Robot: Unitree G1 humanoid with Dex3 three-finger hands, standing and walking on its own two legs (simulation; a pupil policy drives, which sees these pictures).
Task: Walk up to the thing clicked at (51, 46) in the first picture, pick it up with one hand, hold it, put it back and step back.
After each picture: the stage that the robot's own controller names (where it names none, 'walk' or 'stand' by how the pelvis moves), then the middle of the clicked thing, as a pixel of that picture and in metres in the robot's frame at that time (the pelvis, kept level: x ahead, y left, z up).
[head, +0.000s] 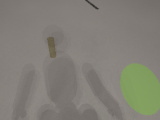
stand; (51, 47) +1.29 +0.29 -0.66
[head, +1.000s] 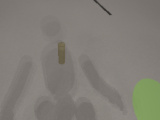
walk; (61, 53) +1.16 +0.14 -0.63
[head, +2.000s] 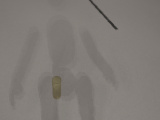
walk; (56, 88) +0.71 +0.12 -0.64
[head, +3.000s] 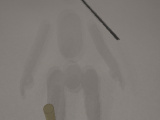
walk; (50, 115) +0.50 +0.18 -0.64
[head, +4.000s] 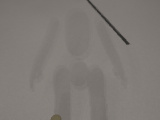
stand; out of the picture +0.43 +0.16 -0.65
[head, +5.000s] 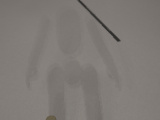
stand; out of the picture +0.43 +0.19 -0.66
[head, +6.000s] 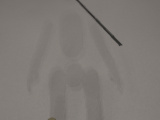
stand; out of the picture +0.43 +0.19 -0.66
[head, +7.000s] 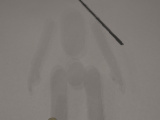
stand; out of the picture +0.42 +0.19 -0.66
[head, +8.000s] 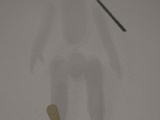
go down; (54, 115) +0.44 +0.18 -0.65
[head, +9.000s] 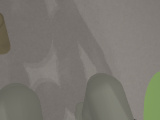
go down; out of the picture +0.51 +0.23 -0.22
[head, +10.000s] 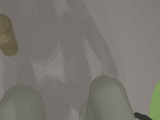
close in; (5, 39) +0.51 +0.22 -0.24
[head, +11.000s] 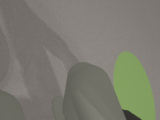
close in; out of the picture +0.49 +0.27 -0.16
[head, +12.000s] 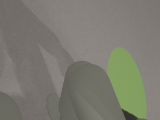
lift; out of the picture +0.49 +0.28 -0.17
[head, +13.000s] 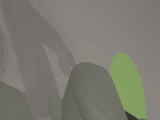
lift; out of the picture +0.43 +0.23 -0.17
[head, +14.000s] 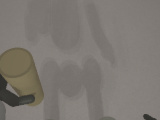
lift; (26, 83) +0.33 +0.16 +0.04
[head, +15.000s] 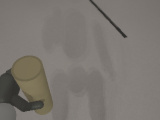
hold; (37, 90) +0.31 +0.14 +0.07
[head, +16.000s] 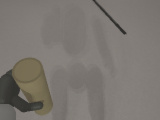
hold; (37, 91) +0.31 +0.14 +0.05
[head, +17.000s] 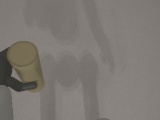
crouch; (30, 72) +0.38 +0.15 -0.02
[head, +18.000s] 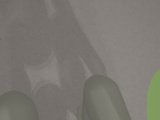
lower; out of the picture +0.51 +0.21 -0.04
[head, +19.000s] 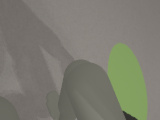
lower; out of the picture +0.47 +0.26 -0.17
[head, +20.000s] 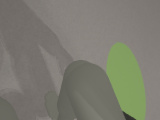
lower; out of the picture +0.47 +0.27 -0.17
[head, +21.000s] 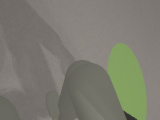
lower; out of the picture +0.47 +0.27 -0.17
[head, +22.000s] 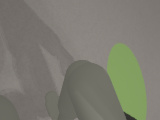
lower; out of the picture +0.47 +0.27 -0.17
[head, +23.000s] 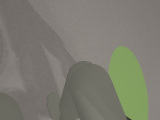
open; out of the picture +0.48 +0.25 -0.18
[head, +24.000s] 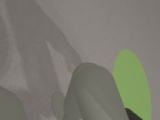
stand; out of the picture +0.47 +0.25 -0.18
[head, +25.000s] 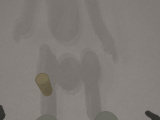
stand; (45, 85) +0.46 +0.17 -0.46
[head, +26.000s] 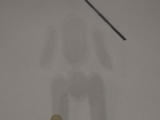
stand; out of the picture +0.43 +0.15 -0.59
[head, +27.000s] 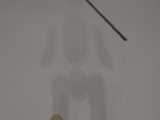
stand; out of the picture +0.43 +0.15 -0.60
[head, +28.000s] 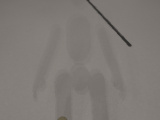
stand; out of the picture +0.44 +0.13 -0.65
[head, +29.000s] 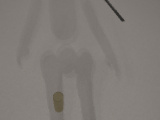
walk; (58, 102) +0.48 +0.09 -0.64
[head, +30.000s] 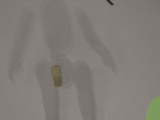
walk; (57, 77) +0.68 +0.16 -0.63
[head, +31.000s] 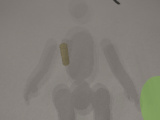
walk; (64, 55) +1.03 +0.18 -0.63
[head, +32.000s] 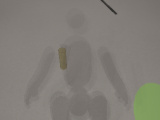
stand; (62, 59) +1.07 +0.16 -0.65
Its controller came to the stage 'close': yes
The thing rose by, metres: 0.69
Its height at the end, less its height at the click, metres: +0.00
